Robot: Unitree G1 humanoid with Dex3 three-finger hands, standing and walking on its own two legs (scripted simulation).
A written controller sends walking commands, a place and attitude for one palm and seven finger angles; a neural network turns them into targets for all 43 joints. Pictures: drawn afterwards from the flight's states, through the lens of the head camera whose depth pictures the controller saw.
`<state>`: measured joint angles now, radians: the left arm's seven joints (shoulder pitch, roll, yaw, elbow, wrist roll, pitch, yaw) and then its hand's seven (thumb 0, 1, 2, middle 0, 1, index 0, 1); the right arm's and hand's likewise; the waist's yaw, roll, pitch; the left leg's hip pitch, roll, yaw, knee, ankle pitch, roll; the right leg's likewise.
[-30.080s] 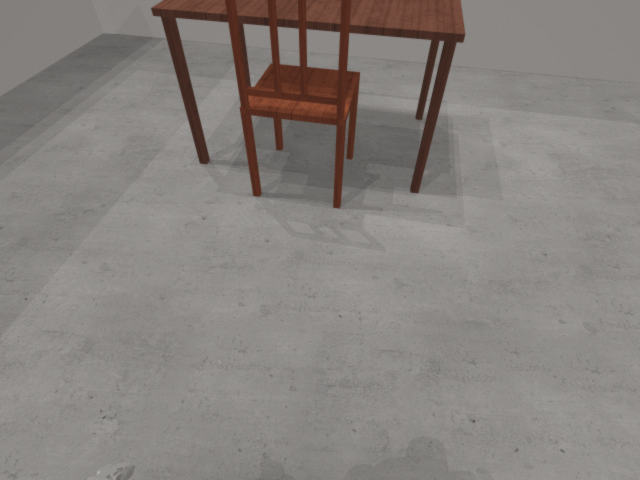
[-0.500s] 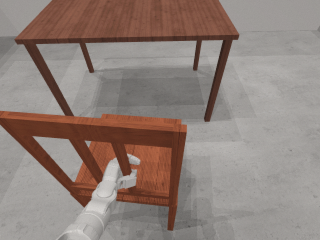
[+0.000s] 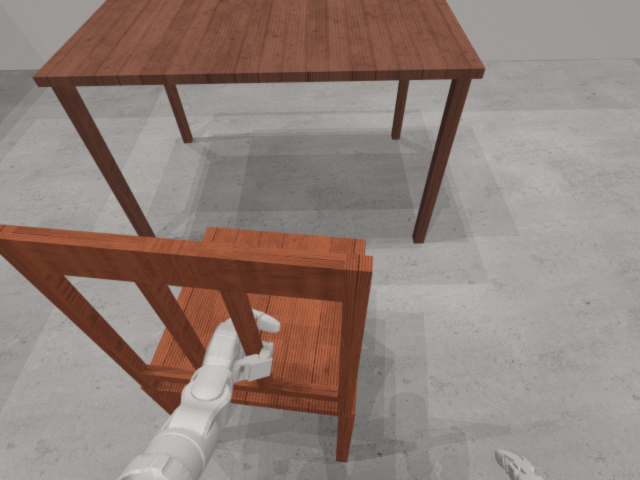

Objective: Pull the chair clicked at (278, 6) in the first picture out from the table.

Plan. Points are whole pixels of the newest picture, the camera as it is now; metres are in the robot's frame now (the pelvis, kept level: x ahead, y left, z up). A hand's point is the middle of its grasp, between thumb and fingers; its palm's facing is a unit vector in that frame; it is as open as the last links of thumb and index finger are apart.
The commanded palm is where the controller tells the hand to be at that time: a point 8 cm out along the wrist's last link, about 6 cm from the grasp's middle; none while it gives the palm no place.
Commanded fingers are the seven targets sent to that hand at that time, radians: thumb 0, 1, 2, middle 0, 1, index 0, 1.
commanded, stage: stop walking, hand still on the chair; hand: left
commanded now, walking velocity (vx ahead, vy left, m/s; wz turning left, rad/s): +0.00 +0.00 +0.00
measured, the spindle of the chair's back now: (185, 337) +0.32 +0.22 -0.06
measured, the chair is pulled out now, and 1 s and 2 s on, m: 0.58 0.58 0.58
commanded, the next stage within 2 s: open the thumb and straighten the fingers in 0.06 s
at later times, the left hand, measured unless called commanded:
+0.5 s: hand (249, 351) +0.31 +0.12 -0.07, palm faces -0.07 -0.99 -0.15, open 10.7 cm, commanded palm +0.29 +0.17 -0.04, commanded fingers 0.00 -0.55 0.20 -0.30 -0.87 -0.30 -0.87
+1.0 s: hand (249, 353) +0.30 +0.12 -0.07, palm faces -0.08 -0.99 -0.13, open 17.3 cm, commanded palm +0.29 +0.18 -0.05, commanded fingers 0.00 -0.55 0.20 0.00 0.00 0.00 0.00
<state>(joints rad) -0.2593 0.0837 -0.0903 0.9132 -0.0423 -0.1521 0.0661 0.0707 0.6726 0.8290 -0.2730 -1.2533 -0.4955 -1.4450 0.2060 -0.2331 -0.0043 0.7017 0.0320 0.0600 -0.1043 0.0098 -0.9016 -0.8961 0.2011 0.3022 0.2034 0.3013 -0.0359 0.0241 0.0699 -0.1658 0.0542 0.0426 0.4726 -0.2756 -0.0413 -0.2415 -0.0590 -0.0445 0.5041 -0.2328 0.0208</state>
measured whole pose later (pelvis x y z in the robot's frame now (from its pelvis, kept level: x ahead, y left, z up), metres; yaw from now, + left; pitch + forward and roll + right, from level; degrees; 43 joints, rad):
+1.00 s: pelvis +0.02 +0.01 -0.03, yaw +1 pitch +10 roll +0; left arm -0.03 0.13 -0.07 0.36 -0.05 0.12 0.03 -0.01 -0.54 0.21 -0.03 -0.08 -0.03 -0.08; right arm 0.24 -0.26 0.00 0.58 0.03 -0.04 -0.06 0.01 -0.90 -0.90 0.20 0.30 0.20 0.30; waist -0.06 0.04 -0.07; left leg -0.52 0.04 0.02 0.80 -0.45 -0.03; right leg -0.57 -0.09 -0.05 0.80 -0.39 0.04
